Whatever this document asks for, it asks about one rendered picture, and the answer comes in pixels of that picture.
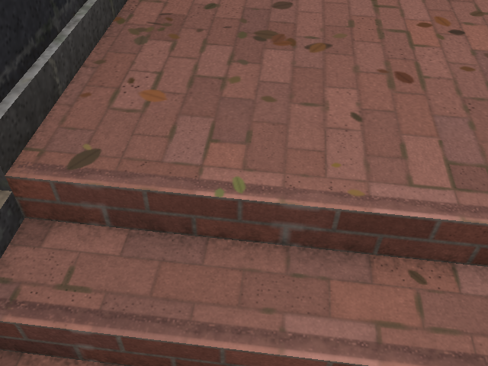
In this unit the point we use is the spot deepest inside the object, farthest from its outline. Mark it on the stairs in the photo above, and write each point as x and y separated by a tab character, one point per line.
107	276

